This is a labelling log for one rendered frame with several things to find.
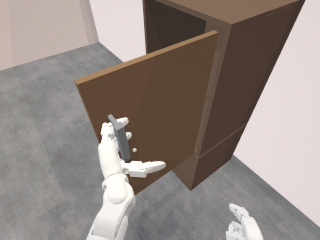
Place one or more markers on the robot right hand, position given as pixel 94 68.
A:
pixel 247 230

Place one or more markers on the robot left forearm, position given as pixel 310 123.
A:
pixel 118 201

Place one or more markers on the robot left hand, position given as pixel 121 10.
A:
pixel 110 160

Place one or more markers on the cupboard door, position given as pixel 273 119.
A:
pixel 162 94

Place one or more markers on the handle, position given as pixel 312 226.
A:
pixel 121 137

